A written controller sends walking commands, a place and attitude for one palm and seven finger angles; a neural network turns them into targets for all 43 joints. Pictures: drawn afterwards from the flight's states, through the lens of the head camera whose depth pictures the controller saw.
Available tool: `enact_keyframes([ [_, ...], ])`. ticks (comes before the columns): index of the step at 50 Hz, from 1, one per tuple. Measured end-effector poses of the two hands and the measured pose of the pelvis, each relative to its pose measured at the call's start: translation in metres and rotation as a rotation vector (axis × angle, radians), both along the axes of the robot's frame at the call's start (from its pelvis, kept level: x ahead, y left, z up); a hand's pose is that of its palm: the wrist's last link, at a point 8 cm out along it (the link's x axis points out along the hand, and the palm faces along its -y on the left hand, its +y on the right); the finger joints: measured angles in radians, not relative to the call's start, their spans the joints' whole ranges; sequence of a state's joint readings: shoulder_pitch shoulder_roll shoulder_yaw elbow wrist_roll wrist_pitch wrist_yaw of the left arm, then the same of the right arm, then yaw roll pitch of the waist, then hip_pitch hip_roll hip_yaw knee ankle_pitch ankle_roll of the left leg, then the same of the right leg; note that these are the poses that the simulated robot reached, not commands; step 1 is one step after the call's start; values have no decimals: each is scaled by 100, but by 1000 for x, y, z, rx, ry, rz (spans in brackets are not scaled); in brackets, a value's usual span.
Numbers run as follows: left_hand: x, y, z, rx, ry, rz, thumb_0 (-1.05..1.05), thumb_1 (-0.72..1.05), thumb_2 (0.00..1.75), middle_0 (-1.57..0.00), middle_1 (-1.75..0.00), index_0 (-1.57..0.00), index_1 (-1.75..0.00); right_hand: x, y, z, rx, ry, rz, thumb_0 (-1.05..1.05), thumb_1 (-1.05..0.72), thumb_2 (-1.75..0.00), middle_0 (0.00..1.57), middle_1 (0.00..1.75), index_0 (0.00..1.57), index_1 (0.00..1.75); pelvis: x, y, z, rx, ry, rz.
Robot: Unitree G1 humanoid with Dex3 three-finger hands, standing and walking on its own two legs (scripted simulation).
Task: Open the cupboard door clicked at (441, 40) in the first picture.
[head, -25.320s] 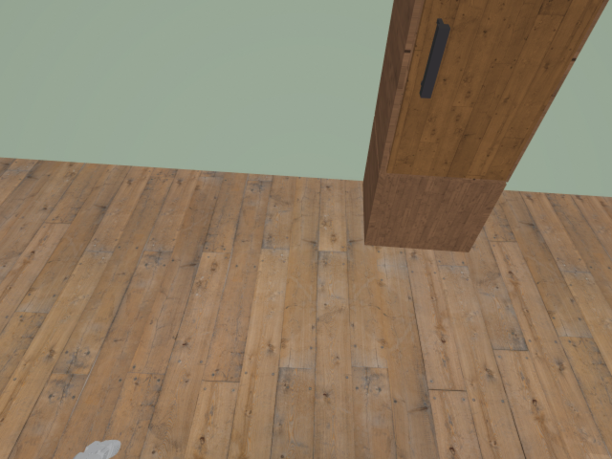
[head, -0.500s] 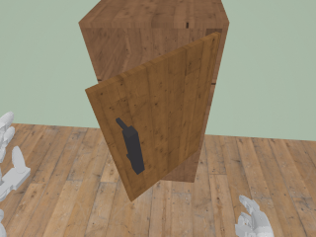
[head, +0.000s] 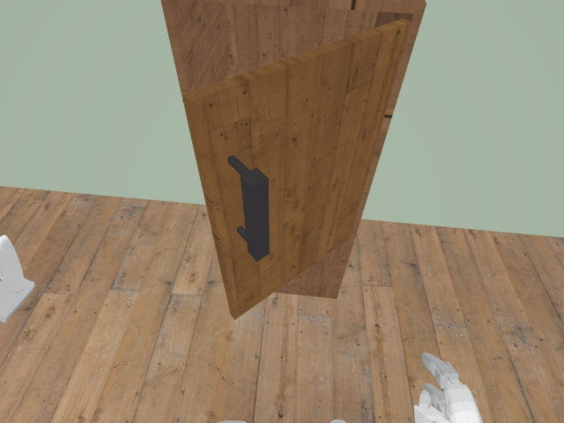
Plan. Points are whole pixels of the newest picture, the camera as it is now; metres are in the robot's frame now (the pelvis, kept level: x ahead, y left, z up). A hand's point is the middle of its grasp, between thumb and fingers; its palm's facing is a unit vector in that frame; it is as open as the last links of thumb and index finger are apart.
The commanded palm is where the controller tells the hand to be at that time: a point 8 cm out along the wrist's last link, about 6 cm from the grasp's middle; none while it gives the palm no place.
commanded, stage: step back with the hand held close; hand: left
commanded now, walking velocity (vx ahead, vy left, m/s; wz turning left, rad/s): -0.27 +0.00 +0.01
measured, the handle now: (247, 210) +0.40 +0.09 +0.08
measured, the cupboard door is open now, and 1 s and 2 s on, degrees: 45 45 45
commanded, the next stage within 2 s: stop stepping back and stand still in 0.46 s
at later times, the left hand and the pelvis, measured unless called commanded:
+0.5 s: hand (39, 347) +0.15 +0.22 +0.18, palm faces +0.35 -0.82 -0.46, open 7.4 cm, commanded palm +0.07 +0.27 +0.20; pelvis -0.09 -0.02 +0.01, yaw -4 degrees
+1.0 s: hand out of the picture +0.04 +0.21 +0.19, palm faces +0.39 -0.80 -0.45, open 7.4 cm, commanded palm -0.01 +0.25 +0.20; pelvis -0.16 -0.04 +0.02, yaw -4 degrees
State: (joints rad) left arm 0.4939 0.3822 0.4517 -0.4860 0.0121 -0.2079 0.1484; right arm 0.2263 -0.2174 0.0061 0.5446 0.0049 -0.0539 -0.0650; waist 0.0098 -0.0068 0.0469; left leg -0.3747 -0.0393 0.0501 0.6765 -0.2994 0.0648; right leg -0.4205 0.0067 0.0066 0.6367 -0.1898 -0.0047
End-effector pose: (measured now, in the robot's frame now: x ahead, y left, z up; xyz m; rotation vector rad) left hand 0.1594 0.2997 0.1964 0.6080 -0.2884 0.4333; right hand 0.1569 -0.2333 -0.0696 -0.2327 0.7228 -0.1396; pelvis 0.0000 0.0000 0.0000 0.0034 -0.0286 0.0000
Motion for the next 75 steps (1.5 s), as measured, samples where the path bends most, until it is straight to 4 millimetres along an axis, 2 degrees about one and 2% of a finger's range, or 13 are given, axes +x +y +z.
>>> enact_keyframes([
  [9, -20, 0, 1, -2, -51, -74, 1, 89, 90, -22, -30, -21, -31, -35, 4, -4, -40, 49, -5, 2, -90, -90, 21, 30, 21, 30, -26, 9, -4, -26, 10, 19],
  [16, -39, 15, 15, -2, -51, -9, 1, 89, 90, -22, -30, -21, -31, -54, 13, 6, -7, 52, -8, 2, -90, -90, 21, 30, 20, 30, -38, 5, 12, -56, 48, -3],
  [21, -42, -6, 6, -92, -8, -42, 1, 90, 90, -21, -30, -20, -30, -60, 11, 12, 16, 26, 26, 2, -90, -90, 21, 30, 20, 30, -58, -7, 19, -53, 91, -36],
  [26, -54, -44, 3, -36, 34, -175, 1, 90, 90, -21, -30, -20, -30, -69, -8, 9, 26, -16, 37, 1, -90, -90, 21, 30, 21, 30, -96, -26, 11, -35, 105, -69],
  [30, -73, -59, 13, 26, 58, -242, 1, 89, 90, -22, -30, -21, -31, -91, -30, 16, 9, -7, -27, 1, -90, -90, 21, 30, 21, 30, -109, -33, 14, -29, 88, -82],
  [37, -96, -40, 5, -10, 78, -150, 1, 89, 90, -22, -30, -21, -31, -136, -59, 25, -69, -4, -111, 1, -90, -90, 21, 30, 20, 30, -123, -30, 15, -9, 65, -78],
  [45, -140, -53, 2, -58, 83, -119, 1, 89, 90, -22, -30, -21, -31, -189, -60, 20, -47, -15, -101, 2, -90, -90, 20, 30, 20, 30, -158, -38, 17, -13, 31, -49],
  [51, -164, -49, 9, -63, -1, -81, 1, 89, 90, -22, -30, -21, -31, -217, -56, 6, -35, 65, -96, 2, -90, -90, 21, 30, 20, 30, -165, -40, 17, -7, 26, -61],
  [56, -158, -36, 2, -100, -33, -38, 1, 89, 90, -22, -30, -21, -31, -222, -48, -5, -27, 73, -101, 2, -90, -90, 21, 30, 20, 30, -170, -32, 12, -12, 12, -45],
  [68, -153, -41, -3, -71, 60, -108, 1, 89, 90, -22, -30, -21, -31, -201, -28, 9, 15, 3, -60, 2, -90, -90, 21, 30, 20, 30, -172, -28, 17, -16, 19, -65],
  [69, -150, -40, -9, -62, 87, -116, 1, 89, 90, -22, -30, -21, -30, -199, -29, 7, 20, 0, -43, 2, -90, -90, 21, 30, 20, 30, -172, -27, 17, -18, 28, -58],
  [71, -139, -33, -50, -113, 256, -104, 0, 90, 90, -21, -30, -20, -30, -195, -33, -5, 25, 41, -11, 1, -90, -90, 21, 30, 20, 30, -176, -22, 14, -17, 39, -45],
  [75, -148, -33, -175, -327, 751, -7, 0, 90, 90, -20, -29, -20, -30, -204, -42, -26, 21, 163, -11, 1, -90, -90, 21, 30, 20, 30, -182, -16, 10, -10, 38, -33],
])
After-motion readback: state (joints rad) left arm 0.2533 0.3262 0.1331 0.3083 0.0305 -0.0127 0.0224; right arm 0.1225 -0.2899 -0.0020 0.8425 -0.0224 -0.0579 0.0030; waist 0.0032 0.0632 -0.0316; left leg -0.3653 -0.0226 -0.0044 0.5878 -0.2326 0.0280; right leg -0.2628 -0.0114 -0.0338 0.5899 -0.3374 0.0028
